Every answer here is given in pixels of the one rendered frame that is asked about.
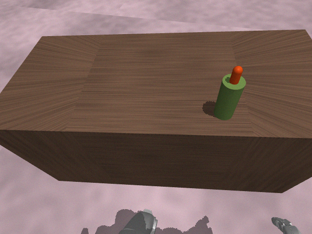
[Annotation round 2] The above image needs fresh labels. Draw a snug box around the bottle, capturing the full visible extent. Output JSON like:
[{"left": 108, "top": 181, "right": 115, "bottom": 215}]
[{"left": 214, "top": 66, "right": 246, "bottom": 120}]

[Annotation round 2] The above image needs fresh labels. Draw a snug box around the right robot hand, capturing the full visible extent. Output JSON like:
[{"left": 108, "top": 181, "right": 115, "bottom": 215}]
[{"left": 272, "top": 217, "right": 301, "bottom": 234}]

